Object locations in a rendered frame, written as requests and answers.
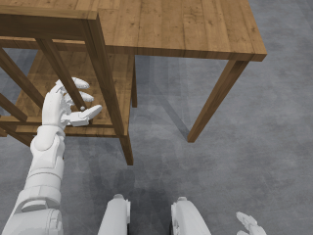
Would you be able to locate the right robot shin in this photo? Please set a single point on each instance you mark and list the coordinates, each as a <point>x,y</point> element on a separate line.
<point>177,231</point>

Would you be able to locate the chair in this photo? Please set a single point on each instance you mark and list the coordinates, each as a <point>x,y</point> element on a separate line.
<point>111,77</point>

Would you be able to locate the robot left hand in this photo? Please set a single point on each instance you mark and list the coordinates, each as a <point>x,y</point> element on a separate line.
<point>56,104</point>

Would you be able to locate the table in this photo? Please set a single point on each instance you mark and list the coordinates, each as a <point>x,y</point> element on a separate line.
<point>198,29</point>

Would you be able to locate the robot right thigh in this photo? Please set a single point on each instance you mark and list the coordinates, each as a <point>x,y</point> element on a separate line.
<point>187,218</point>

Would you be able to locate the robot right hand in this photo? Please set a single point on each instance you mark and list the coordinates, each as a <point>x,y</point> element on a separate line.
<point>250,224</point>

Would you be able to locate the left robot upper arm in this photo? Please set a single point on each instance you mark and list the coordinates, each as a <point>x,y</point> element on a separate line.
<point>41,222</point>

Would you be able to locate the robot left forearm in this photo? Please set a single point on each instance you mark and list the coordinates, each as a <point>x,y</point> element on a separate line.
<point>43,183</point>

